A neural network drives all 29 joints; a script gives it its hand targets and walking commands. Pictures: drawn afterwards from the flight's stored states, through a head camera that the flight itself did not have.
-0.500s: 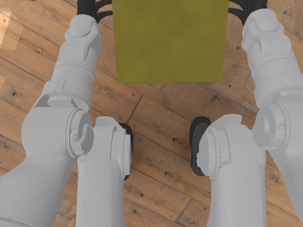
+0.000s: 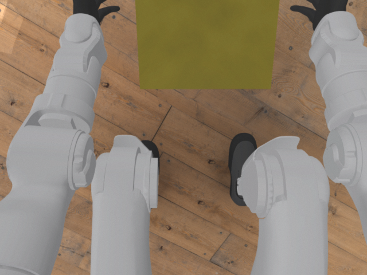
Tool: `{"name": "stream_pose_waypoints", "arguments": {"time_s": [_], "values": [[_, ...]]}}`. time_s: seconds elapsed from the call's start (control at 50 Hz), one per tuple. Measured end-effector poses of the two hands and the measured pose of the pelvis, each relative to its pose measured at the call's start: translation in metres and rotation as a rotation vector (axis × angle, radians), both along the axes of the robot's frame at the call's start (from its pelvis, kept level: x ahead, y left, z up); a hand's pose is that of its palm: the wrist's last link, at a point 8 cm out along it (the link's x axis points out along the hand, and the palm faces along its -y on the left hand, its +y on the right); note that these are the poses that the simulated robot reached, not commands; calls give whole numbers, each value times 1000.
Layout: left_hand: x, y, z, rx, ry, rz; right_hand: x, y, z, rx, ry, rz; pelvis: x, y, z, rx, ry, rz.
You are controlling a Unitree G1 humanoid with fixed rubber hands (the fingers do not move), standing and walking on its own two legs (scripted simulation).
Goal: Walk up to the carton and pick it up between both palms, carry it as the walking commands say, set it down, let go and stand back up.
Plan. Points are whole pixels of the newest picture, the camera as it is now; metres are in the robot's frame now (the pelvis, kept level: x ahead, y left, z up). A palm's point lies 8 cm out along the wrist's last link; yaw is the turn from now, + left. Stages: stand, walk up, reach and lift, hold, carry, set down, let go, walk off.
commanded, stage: set down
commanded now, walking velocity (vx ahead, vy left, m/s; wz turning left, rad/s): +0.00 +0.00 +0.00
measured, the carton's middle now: (203, 16) +0.53 -0.03 -0.28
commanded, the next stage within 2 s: let go in 1.48 s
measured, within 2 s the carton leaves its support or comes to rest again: neither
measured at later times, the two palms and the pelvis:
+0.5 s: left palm out of the picture +0.54 +0.17 -0.08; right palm out of the picture +0.52 -0.23 -0.09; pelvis +0.00 +0.00 +0.05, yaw +0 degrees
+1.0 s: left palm out of the picture +0.54 +0.17 +0.07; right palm out of the picture +0.53 -0.24 +0.07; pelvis +0.02 -0.01 +0.17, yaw -1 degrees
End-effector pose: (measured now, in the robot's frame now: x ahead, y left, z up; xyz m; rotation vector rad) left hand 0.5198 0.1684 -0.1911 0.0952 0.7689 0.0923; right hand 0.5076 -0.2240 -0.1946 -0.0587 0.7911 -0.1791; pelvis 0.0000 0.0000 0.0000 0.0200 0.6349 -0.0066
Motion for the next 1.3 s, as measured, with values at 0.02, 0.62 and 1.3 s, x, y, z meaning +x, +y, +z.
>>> {"name": "stream_pose_waypoints", "arguments": {"time_s": [0.02,0.62,1.3], "values": [[1,0,0,0,-3,-1,1,0,0,0,-3,1,0,0,0,0,0,0],[17,-1,143,-5,-145,32,18,-8,143,4,-160,-5,3,0,72,13,114,-14],[17,12,351,-13,-162,2,20,-18,354,12,-175,28,41,-5,252,9,169,-31]]}}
